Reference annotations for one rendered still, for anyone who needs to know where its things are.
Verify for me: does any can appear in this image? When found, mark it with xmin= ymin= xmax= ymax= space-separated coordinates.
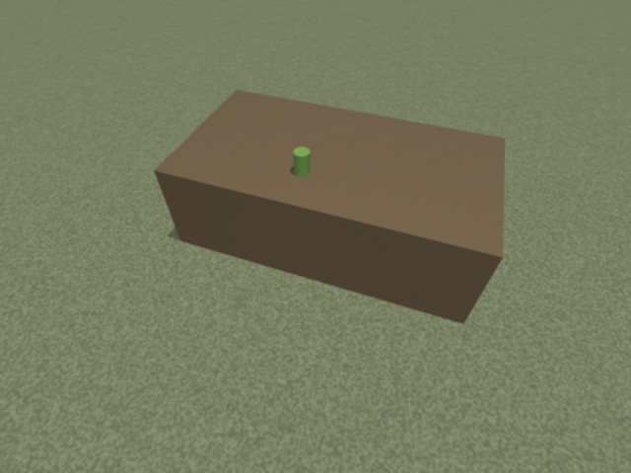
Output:
xmin=294 ymin=147 xmax=310 ymax=176

